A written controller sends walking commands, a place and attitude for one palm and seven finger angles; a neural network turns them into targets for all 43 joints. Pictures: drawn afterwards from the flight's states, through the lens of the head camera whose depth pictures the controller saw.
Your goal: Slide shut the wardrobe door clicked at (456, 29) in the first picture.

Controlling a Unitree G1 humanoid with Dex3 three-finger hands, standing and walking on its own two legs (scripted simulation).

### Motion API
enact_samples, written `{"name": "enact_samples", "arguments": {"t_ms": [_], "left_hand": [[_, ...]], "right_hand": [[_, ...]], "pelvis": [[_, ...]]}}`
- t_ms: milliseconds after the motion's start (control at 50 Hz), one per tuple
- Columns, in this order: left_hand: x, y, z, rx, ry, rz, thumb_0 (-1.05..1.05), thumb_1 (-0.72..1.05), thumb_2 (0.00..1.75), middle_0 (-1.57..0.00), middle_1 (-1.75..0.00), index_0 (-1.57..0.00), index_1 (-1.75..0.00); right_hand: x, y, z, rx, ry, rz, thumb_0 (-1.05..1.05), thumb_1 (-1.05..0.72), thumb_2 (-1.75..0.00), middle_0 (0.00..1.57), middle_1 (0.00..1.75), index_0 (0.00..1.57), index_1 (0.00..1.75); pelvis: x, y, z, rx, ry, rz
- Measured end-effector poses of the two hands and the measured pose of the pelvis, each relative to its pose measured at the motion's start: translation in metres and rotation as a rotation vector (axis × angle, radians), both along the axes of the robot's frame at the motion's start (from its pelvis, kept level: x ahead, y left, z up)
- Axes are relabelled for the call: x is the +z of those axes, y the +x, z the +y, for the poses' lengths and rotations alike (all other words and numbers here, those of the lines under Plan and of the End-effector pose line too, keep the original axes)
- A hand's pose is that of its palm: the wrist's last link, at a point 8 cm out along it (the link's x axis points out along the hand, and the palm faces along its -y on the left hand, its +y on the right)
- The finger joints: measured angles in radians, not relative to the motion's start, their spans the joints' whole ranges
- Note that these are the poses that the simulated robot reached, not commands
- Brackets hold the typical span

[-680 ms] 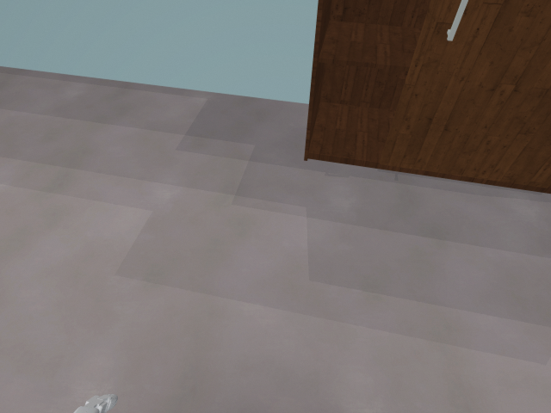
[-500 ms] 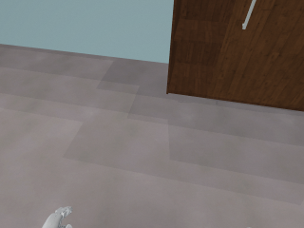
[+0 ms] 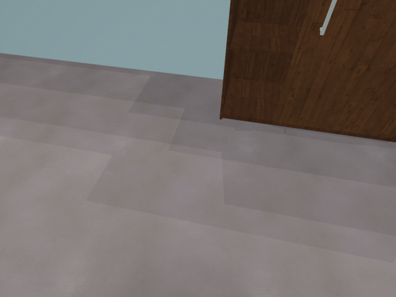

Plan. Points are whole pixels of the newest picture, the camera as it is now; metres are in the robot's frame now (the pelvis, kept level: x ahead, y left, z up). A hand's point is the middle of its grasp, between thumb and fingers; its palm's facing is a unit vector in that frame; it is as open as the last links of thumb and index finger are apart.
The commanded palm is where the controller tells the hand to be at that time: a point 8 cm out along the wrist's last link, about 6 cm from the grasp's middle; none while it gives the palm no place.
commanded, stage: stand and wait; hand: right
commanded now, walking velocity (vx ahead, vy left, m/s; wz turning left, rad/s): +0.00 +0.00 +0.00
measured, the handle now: out of the picture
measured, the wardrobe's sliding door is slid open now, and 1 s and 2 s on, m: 0.38 0.38 0.38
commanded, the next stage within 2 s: look at it before walking up in 0.32 s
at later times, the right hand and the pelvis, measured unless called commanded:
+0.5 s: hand out of the picture +0.06 -0.23 -0.16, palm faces -0.04 +0.95 -0.32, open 7.4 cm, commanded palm none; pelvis -0.01 +0.01 +0.00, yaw +0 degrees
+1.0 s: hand out of the picture +0.06 -0.23 -0.16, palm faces -0.03 +0.94 -0.33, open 7.4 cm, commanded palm none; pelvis -0.01 +0.01 +0.00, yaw +0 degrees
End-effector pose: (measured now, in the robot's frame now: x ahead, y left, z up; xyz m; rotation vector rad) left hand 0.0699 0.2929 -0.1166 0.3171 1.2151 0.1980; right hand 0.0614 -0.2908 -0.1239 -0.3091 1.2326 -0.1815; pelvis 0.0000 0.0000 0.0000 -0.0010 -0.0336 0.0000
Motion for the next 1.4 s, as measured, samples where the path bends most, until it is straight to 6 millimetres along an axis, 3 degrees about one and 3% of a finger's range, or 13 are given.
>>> {"name": "enact_samples", "arguments": {"t_ms": [300,1120,1200,1280,1400], "left_hand": [[-0.003,-0.015,0.0,0.004,-0.019,0.01,0.01,0.9,0.9,-0.2,-0.3,-0.2,-0.3],[0.0,-0.002,0.004,-0.003,-0.015,-0.003,0.01,0.9,0.9,-0.2,-0.3,-0.2,-0.3],[-0.008,-0.007,-0.006,-0.017,-0.031,0.03,0.01,0.91,0.9,-0.2,-0.3,-0.2,-0.3],[-0.013,-0.011,-0.027,-0.041,-0.051,0.104,0.01,0.91,0.9,-0.2,-0.3,-0.2,-0.3],[-0.017,0.012,-0.074,-0.095,-0.074,0.136,0.01,0.91,0.9,-0.2,-0.3,-0.2,-0.3]], "right_hand": [[0.003,-0.003,0.008,0.011,0.006,-0.013,0.01,-0.91,-0.9,0.21,0.3,0.2,0.3],[0.002,-0.002,0.012,0.002,0.003,-0.01,0.01,-0.91,-0.9,0.21,0.3,0.2,0.3],[-0.005,-0.007,0.019,-0.031,0.03,-0.009,0.01,-0.91,-0.9,0.21,0.3,0.2,0.3],[-0.017,-0.026,0.024,-0.103,0.084,-0.006,0.01,-0.91,-0.9,0.21,0.3,0.2,0.3],[-0.042,-0.066,0.012,-0.225,0.154,0.096,0.01,-0.9,-0.9,0.21,0.3,0.2,0.3]], "pelvis": [[0.001,-0.01,0.004,0.001,-0.002,0.003],[0.002,-0.005,0.009,-0.001,0.0,0.006],[-0.002,0.0,0.007,-0.028,0.01,0.014],[-0.005,0.012,-0.003,-0.085,0.025,0.025],[-0.015,0.037,-0.035,-0.184,0.028,0.025]]}}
